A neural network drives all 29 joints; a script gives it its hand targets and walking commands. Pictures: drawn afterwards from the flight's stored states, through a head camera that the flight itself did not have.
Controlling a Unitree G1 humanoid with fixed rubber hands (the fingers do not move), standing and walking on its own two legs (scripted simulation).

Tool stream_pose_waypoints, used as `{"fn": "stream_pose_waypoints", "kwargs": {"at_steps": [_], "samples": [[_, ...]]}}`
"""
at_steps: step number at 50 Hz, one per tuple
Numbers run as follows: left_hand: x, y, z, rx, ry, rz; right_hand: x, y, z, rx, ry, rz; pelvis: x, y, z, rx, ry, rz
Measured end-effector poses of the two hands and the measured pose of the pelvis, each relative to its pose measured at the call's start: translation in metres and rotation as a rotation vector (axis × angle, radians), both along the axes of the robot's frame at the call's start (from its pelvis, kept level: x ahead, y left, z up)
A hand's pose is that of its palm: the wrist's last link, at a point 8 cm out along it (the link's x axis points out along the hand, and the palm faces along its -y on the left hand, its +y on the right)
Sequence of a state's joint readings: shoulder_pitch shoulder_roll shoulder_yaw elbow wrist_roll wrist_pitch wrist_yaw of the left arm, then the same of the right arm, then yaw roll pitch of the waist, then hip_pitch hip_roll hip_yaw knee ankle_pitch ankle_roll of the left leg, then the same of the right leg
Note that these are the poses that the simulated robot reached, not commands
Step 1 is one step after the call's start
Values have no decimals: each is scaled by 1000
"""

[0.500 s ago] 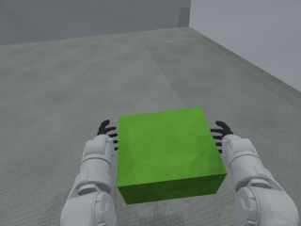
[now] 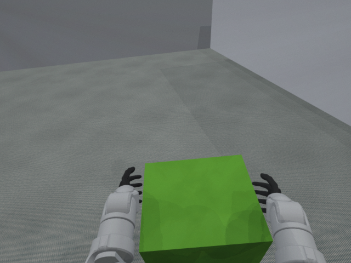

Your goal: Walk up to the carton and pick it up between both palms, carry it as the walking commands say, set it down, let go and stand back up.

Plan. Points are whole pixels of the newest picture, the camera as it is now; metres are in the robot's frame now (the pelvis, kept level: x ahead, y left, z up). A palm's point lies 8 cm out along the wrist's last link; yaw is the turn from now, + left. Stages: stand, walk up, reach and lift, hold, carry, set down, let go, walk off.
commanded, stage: reach and lift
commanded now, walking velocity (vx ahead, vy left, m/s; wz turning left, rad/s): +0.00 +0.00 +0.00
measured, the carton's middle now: (198, 209) +0.32 -0.01 -0.03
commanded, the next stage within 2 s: hold in 0.62 s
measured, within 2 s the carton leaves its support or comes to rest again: neither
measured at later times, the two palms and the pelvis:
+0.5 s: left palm (122, 201) +0.28 +0.18 +0.05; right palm (273, 208) +0.28 -0.18 +0.04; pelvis -0.01 +0.00 +0.00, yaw +0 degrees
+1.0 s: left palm (121, 205) +0.27 +0.18 +0.05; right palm (274, 213) +0.27 -0.18 +0.04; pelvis -0.02 +0.00 +0.00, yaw +0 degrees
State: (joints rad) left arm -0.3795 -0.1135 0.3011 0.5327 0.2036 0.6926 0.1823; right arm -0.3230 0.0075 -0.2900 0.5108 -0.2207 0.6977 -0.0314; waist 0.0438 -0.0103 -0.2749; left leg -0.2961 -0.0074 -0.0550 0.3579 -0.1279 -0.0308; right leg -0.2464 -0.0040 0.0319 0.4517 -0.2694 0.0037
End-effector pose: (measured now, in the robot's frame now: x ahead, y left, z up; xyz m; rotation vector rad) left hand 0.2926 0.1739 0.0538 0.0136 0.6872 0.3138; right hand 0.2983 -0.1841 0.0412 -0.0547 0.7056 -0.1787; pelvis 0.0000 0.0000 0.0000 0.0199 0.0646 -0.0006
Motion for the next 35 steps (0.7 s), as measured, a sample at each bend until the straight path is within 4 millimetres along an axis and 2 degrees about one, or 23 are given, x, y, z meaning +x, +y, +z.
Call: {"fn": "stream_pose_waypoints", "kwargs": {"at_steps": [13, 35], "samples": [[-14, 5, -7, -24, 8, 11, -11, 4, -2, 1, 12, 2, -10, 2, 0, -3, -24, -1], [-20, 5, -9, -28, 7, 10, -19, 5, -5, 3, 17, -1, -13, 3, 0, -4, -32, -1]]}}
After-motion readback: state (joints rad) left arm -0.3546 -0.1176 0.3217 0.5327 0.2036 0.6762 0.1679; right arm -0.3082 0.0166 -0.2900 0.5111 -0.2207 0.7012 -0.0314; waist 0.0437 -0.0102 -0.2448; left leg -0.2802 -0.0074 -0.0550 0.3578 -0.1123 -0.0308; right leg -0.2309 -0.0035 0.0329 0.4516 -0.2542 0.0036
